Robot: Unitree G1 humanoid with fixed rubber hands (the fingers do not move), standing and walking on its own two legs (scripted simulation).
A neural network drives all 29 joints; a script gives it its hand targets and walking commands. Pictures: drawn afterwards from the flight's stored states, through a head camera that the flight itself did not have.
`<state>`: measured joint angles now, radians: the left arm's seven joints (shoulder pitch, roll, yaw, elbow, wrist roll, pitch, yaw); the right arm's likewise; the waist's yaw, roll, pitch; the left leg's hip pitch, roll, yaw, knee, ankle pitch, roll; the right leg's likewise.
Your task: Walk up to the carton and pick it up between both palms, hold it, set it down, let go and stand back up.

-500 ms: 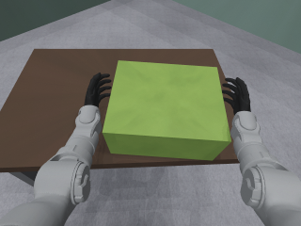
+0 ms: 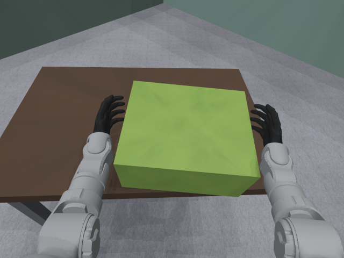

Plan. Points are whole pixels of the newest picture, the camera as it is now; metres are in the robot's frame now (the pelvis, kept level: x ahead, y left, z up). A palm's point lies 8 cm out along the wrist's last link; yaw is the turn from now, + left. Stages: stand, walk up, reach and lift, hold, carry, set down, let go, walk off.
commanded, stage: reach and lift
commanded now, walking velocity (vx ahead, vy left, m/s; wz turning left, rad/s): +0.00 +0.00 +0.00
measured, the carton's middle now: (185, 137) +0.43 -0.01 +0.01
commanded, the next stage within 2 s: hold in 1.96 s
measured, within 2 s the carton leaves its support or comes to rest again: neither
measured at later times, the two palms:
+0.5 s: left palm (88, 127) +0.35 +0.21 +0.12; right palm (273, 137) +0.36 -0.19 +0.12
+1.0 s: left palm (71, 122) +0.33 +0.23 +0.17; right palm (277, 131) +0.34 -0.17 +0.17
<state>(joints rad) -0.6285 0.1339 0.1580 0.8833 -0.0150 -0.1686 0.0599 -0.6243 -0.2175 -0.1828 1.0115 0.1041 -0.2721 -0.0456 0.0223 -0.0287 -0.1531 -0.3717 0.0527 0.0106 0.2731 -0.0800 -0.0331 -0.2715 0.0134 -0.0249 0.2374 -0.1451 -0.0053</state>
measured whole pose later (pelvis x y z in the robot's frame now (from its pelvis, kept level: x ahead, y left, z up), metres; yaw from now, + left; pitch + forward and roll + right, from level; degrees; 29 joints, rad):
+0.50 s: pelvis -0.01 +0.00 +0.00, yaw +1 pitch +0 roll +0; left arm -0.50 0.10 0.26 0.39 0.16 0.31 0.01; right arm -0.56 -0.15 -0.17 0.75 0.12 0.00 -0.06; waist -0.03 -0.08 -0.04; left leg -0.17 0.04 0.01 0.27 -0.09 -0.03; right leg -0.06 0.00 -0.04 0.23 -0.16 0.00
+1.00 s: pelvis -0.02 +0.01 +0.00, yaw +1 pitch -6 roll +0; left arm -0.53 0.06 0.35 0.16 0.26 0.61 -0.05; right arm -0.58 -0.12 -0.14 0.58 0.15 0.22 -0.08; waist -0.05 -0.08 -0.01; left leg -0.08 0.03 0.00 0.27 -0.08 -0.02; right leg 0.02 -0.01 -0.04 0.25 -0.17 0.01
